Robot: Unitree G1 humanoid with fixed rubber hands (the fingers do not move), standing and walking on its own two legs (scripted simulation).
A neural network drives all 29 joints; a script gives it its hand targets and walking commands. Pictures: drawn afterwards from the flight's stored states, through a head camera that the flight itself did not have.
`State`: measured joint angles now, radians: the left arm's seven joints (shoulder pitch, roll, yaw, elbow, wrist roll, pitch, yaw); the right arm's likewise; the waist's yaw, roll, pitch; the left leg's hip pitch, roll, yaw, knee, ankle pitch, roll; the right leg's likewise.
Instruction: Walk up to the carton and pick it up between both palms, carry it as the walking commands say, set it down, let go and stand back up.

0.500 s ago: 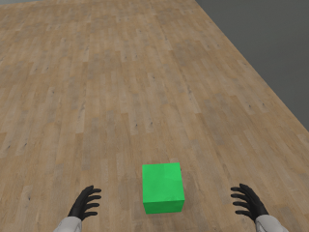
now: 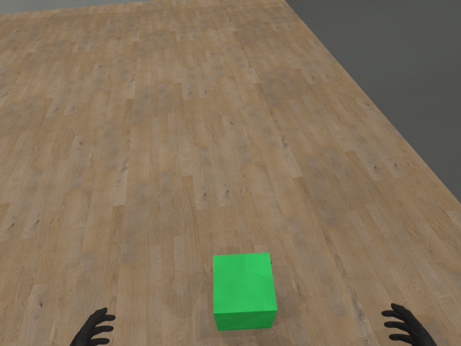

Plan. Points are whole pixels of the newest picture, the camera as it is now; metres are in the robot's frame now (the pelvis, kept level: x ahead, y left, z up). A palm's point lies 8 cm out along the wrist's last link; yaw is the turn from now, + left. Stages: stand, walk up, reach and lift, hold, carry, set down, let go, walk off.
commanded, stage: stand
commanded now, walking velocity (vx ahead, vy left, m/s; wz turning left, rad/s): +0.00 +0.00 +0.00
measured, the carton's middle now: (242, 292) +0.40 +0.00 -0.65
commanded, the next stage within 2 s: none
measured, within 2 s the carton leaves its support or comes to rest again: neither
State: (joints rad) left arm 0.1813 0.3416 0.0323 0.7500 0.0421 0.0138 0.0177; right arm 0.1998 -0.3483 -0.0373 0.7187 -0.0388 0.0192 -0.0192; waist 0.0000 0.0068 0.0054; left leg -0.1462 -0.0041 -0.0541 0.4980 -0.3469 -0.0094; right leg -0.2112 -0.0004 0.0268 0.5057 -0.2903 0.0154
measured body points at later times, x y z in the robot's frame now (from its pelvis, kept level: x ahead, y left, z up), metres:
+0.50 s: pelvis -0.01 +0.00 +0.01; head -0.01 +0.00 +0.45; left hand +0.11 +0.30 -0.10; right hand +0.11 -0.30 -0.10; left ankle -0.05 +0.13 -0.74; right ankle -0.01 -0.13 -0.74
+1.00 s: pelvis -0.02 -0.01 +0.01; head -0.03 -0.01 +0.46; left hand +0.08 +0.31 -0.10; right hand +0.08 -0.31 -0.11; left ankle -0.05 +0.13 -0.74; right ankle -0.01 -0.13 -0.74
